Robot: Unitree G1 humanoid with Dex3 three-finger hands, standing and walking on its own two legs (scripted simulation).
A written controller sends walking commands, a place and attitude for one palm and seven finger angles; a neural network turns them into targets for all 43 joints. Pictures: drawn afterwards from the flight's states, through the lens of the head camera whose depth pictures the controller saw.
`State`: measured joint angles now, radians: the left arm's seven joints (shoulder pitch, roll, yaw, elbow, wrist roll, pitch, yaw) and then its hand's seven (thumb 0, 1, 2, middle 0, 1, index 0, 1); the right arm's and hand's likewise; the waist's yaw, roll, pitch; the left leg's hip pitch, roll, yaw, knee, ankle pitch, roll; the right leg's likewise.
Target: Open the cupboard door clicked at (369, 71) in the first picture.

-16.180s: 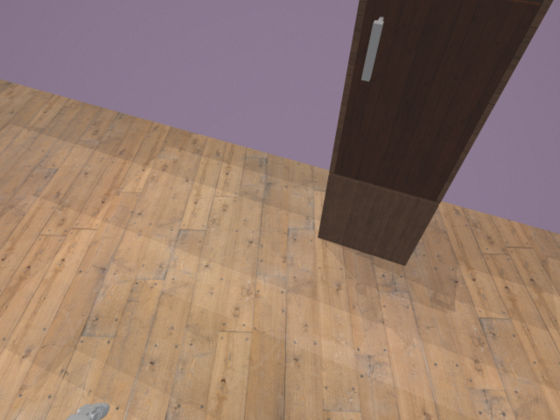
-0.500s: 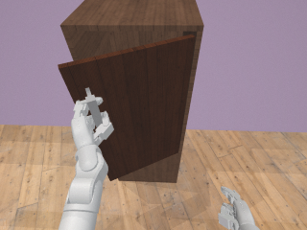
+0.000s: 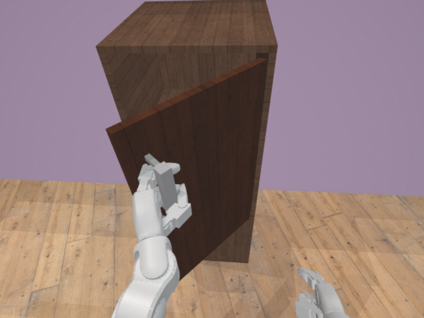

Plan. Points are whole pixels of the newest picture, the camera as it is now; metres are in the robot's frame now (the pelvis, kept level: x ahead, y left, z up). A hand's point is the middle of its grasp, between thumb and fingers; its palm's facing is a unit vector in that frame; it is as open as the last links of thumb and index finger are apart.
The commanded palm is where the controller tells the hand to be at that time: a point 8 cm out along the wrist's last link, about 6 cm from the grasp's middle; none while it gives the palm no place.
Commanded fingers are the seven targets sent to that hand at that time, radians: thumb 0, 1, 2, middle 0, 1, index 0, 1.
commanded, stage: open thumb and fingers to let go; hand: left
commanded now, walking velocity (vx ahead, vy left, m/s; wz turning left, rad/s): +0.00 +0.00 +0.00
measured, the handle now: (162, 188) +0.31 +0.12 +0.12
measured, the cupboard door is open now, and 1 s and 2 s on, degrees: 47 46 49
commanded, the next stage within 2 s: slide the hand sideways off the handle in 0.78 s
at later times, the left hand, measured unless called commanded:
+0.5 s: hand (181, 200) +0.28 +0.08 +0.13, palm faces +0.38 -0.92 -0.01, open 12.9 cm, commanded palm +0.23 +0.11 +0.12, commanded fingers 0.00 -0.50 0.30 -0.25 -0.90 -0.25 -0.90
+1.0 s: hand (174, 207) +0.27 +0.09 +0.12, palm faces +0.13 -0.99 -0.08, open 15.3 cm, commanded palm +0.24 +0.11 +0.12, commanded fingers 0.00 -0.50 0.30 -0.15 -0.30 -0.15 -0.30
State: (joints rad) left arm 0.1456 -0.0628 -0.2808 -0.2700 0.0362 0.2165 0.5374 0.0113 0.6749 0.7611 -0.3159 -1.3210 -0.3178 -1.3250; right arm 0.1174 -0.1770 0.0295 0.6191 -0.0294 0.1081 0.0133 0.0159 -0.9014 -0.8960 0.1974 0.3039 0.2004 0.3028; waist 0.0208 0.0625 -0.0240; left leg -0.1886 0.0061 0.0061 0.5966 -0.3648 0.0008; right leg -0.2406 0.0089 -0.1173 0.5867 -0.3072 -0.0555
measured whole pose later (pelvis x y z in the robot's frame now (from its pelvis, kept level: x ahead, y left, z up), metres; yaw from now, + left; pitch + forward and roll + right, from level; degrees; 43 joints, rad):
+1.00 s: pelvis -0.05 +0.03 +0.00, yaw +1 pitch -5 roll +0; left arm -0.15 -0.03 -0.23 0.09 0.06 0.09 0.34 -0.01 -0.50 0.30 -0.37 -0.54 -0.28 -0.57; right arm 0.13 -0.16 0.05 0.62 -0.01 0.10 -0.04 0.02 -0.90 -0.90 0.20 0.30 0.20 0.30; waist 0.05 0.01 0.02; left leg -0.21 -0.04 0.02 0.57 -0.28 0.04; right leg -0.26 -0.04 -0.11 0.57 -0.22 -0.02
